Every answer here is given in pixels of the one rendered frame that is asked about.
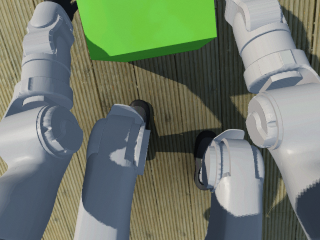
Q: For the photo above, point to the robot right foot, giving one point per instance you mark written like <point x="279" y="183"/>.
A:
<point x="202" y="141"/>

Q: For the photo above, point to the carton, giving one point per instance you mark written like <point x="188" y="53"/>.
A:
<point x="132" y="30"/>

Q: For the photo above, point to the robot left thigh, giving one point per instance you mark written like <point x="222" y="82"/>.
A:
<point x="109" y="181"/>

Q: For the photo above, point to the robot right upper arm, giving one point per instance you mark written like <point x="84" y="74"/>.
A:
<point x="286" y="121"/>

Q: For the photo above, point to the right robot forearm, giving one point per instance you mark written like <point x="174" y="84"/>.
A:
<point x="270" y="57"/>

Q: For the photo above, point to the robot left upper arm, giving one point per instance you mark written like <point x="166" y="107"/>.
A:
<point x="37" y="146"/>

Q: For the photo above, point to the left robot hand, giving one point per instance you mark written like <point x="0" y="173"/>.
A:
<point x="70" y="8"/>

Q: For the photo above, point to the left robot forearm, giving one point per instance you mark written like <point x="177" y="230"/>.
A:
<point x="46" y="61"/>

